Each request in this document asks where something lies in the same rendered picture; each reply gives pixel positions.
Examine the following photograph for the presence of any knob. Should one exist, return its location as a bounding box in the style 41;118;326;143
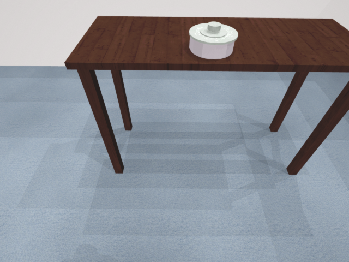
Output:
207;21;221;32

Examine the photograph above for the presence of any pot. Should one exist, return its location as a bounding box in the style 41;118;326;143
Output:
189;37;234;59

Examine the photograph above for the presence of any table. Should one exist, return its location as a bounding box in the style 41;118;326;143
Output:
64;16;349;175

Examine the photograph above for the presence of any lid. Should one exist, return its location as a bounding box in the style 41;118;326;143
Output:
189;23;238;45

